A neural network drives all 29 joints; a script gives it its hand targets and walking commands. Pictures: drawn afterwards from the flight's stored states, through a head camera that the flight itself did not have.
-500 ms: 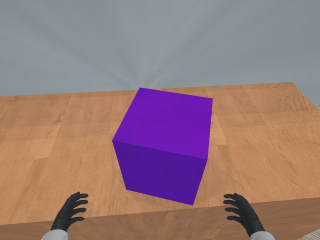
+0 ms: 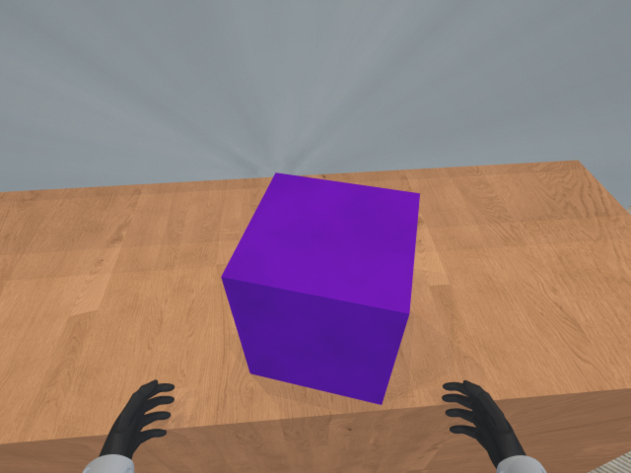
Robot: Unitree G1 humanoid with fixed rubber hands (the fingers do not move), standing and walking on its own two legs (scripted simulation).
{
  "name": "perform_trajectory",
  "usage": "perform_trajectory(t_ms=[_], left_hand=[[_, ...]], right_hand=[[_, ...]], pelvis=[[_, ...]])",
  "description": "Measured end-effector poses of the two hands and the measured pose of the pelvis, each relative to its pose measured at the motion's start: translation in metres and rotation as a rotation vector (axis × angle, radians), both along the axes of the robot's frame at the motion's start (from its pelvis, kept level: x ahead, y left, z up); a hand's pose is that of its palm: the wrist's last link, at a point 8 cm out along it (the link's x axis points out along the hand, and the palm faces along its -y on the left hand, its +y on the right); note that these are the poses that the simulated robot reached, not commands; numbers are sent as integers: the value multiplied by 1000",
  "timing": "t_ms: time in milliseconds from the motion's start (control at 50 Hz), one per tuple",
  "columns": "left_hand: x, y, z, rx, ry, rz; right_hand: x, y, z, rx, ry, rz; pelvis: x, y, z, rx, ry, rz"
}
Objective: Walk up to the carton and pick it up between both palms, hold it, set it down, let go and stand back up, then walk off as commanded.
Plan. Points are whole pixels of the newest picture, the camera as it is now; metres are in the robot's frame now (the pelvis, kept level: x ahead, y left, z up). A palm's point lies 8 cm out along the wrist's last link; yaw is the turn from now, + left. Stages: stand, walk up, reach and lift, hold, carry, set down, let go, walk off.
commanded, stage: stand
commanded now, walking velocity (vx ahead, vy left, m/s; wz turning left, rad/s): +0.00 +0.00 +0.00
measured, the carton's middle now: (329, 289) +0.37 -0.01 +0.01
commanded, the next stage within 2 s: walk off in 0.10 s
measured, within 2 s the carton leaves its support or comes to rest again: neither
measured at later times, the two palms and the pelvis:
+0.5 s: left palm (117, 456) +0.17 +0.25 -0.04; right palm (501, 448) +0.17 -0.21 -0.05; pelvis -0.02 +0.00 -0.01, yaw +0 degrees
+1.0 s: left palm out of the picture +0.01 +0.24 -0.05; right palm out of the picture -0.01 -0.35 -0.15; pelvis -0.11 -0.05 -0.01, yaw -1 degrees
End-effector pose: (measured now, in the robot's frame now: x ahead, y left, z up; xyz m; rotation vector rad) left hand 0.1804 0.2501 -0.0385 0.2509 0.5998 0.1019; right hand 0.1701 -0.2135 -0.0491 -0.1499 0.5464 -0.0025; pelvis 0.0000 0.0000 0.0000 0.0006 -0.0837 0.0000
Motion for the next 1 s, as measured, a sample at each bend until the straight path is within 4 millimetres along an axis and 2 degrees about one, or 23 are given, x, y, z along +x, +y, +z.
perform_trajectory(t_ms=[340, 520, 580, 640, 700, 760, 820, 860, 920, 1000], left_hand=[[-1, 1, 0, 2, 0, -3], [-11, 4, -1, 14, -21, -16], [-22, 5, -1, 34, -16, -9], [-43, 5, -7, 67, 51, 8], [-74, 2, -17, 104, 149, 24], [-113, -3, -33, 145, 268, 39], [-152, -3, -36, 186, 389, 66], [-169, -4, -32, 206, 425, 89], [-176, -7, -23, 228, 432, 101], [-173, -12, -16, 240, 410, 96]], right_hand=[[0, -1, 0, -2, -2, 8], [-4, -3, -2, -38, 1, 6], [-19, -20, -11, -94, 68, -29], [-42, -48, -22, -151, 134, -51], [-62, -78, -37, -196, 199, -57], [-80, -105, -59, -207, 258, -68], [-107, -119, -77, -194, 338, -97], [-126, -123, -85, -190, 395, -97], [-152, -128, -94, -176, 479, -107], [-179, -134, -101, -168, 554, -122]], pelvis=[[0, 0, 0, 0, 1, 0], [-24, 3, -7, -3, 11, 2], [-33, 0, -10, 0, -1, 3], [-43, -7, -13, 5, 4, 0], [-55, -17, -17, 20, 39, -5], [-71, -28, -26, 36, 72, -14], [-86, -36, -23, 32, 45, -29], [-91, -41, -20, 46, 40, -24], [-98, -46, -15, 55, 47, -22], [-107, -50, -11, 58, 59, -21]])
